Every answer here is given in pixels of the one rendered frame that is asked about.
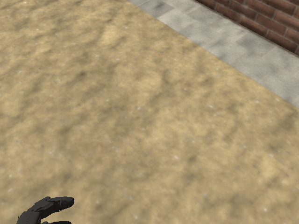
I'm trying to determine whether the left robot hand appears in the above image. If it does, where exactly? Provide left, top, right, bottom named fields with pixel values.
left=16, top=196, right=75, bottom=224

